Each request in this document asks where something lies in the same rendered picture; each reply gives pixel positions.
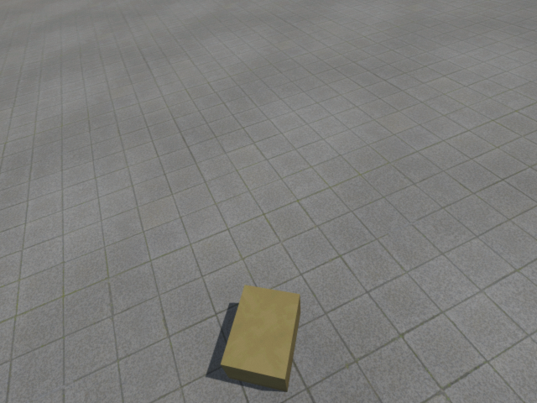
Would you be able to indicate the carton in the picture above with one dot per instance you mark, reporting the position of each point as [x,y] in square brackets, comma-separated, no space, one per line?
[261,344]

